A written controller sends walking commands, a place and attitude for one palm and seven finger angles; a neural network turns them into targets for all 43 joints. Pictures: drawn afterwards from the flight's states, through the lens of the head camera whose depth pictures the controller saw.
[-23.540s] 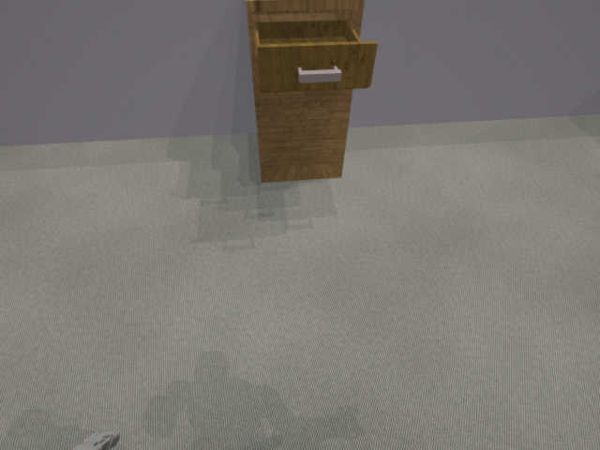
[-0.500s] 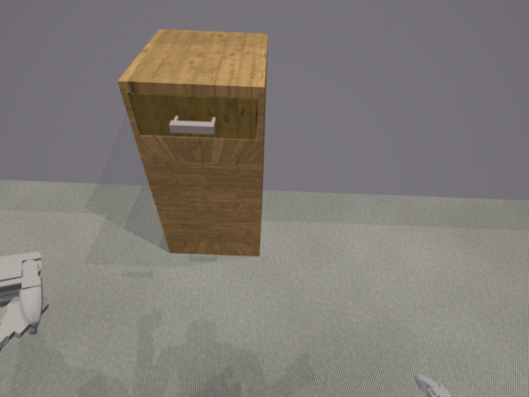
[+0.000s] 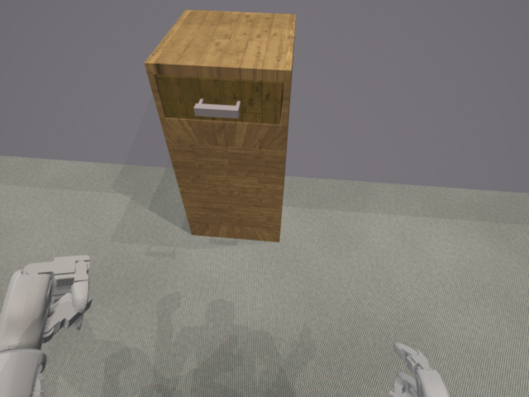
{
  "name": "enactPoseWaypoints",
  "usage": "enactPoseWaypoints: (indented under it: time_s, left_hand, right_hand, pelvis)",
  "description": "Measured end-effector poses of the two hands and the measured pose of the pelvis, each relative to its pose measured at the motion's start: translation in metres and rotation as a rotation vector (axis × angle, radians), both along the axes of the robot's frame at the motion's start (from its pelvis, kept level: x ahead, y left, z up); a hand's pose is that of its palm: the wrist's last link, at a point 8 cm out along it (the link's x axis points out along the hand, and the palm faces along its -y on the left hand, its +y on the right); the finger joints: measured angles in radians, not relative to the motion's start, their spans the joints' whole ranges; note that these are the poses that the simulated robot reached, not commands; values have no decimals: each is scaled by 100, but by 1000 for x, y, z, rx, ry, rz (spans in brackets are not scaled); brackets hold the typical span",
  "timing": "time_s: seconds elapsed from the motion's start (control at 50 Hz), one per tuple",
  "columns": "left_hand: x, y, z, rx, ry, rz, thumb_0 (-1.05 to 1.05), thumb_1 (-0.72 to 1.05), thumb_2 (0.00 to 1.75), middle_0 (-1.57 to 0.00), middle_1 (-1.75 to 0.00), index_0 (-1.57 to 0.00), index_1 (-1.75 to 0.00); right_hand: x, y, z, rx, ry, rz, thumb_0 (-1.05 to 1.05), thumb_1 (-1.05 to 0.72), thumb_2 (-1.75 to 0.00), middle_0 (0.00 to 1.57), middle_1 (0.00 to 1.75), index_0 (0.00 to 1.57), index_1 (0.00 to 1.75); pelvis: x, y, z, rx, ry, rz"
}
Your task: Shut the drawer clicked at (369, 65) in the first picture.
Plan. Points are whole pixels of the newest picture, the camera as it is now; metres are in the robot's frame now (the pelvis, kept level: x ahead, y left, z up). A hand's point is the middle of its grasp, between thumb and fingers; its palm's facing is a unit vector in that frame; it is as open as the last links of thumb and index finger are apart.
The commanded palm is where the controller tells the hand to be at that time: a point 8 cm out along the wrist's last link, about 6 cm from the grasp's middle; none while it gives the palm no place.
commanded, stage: let the arm hang, fingers relaxed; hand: left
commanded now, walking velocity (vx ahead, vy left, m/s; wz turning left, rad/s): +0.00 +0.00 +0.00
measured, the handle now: (218, 106) +0.88 +0.21 -0.04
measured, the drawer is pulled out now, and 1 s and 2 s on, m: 0.00 0.00 0.00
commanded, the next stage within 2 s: look to check the result in 1.04 s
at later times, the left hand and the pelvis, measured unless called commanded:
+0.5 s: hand out of the picture -0.06 +0.21 -0.17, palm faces +0.03 -0.97 -0.24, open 5.1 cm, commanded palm none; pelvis -0.01 +0.01 +0.01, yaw +1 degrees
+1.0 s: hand out of the picture +0.00 +0.15 -0.17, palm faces +0.03 -0.98 -0.17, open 7.3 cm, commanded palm none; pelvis +0.00 -0.01 +0.01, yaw +0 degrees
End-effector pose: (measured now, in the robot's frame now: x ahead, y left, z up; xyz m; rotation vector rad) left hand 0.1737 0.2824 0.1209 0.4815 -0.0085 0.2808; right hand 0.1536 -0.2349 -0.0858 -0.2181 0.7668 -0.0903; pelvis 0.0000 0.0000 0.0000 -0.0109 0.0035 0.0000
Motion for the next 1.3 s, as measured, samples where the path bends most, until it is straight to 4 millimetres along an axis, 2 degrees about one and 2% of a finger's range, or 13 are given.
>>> enactPoseWaypoints:
  time_s: [0.06,0.1,0.14,0.2,0.26,0.32,0.4,0.52,0.6,0.7,0.92,1.12,1.3]
  left_hand:
    - [0,4,-95,-128,389,62,0,90,90,-136,-156,-137,-156]
    - [-18,-6,-154,-209,628,83,0,90,90,-131,-152,-132,-152]
    - [-46,-23,-200,-290,821,89,0,91,90,-126,-147,-127,-147]
    - [-93,-50,-248,-400,1038,96,1,91,90,-116,-137,-117,-137]
    - [-134,-44,-266,-427,1156,176,1,91,90,-106,-131,-106,-125]
    - [-172,-37,-270,-449,1259,229,1,91,90,-95,-119,-95,-114]
    - [-213,-31,-263,-445,1365,295,1,91,90,-79,-100,-80,-97]
    - [-243,-27,-252,-420,1442,354,1,91,90,-56,-73,-57,-71]
    - [-241,-31,-250,-414,1441,356,0,91,90,-41,-55,-42,-54]
    - [-223,-43,-253,-424,1402,326,0,91,90,-28,-41,-29,-40]
    - [-179,-78,-262,-467,1333,240,0,91,90,-20,-31,-21,-31]
    - [-180,-84,-261,-473,1356,261,0,92,90,-20,-30,-20,-30]
    - [-187,-85,-260,-472,1382,287,0,91,90,-20,-30,-20,-30]
  right_hand:
    - [-3,-4,-17,8,68,-5,1,-90,-90,20,30,20,30]
    - [-13,-5,-23,4,111,-21,1,-90,-90,20,30,20,30]
    - [-30,-7,-26,-11,167,-37,1,-91,-90,20,30,20,30]
    - [-61,-10,-26,-45,278,-59,1,-91,-90,20,30,20,30]
    - [-94,-11,-27,-71,401,-76,1,-91,-90,20,30,20,30]
    - [-122,-10,-30,-75,502,-94,1,-91,-90,20,30,20,30]
    - [-148,-4,-38,-47,585,-116,1,-91,-90,20,30,20,30]
    - [-167,10,-50,18,629,-135,1,-91,-90,20,30,20,30]
    - [-172,19,-56,54,635,-142,1,-91,-90,20,30,20,30]
    - [-174,24,-59,81,638,-151,1,-91,-90,20,30,20,30]
    - [-181,19,-57,85,656,-185,0,-91,-90,20,30,20,30]
    - [-183,14,-56,83,683,-196,0,-91,-90,20,30,20,30]
    - [-173,10,-57,82,680,-190,0,-91,-90,20,30,20,30]
  pelvis:
    - [-4,6,-5,2,7,-2]
    - [-6,7,-6,4,2,-3]
    - [-7,6,-7,7,-7,-2]
    - [-8,4,-6,4,-20,3]
    - [-10,1,-3,-6,-26,14]
    - [-11,2,0,-14,-26,21]
    - [-12,5,3,-14,-25,22]
    - [-12,7,6,-6,-30,14]
    - [-11,6,6,0,-34,8]
    - [-10,2,6,5,-37,3]
    - [-3,-7,6,9,-36,-1]
    - [3,-14,7,7,-37,-1]
    - [8,-18,7,7,-37,-1]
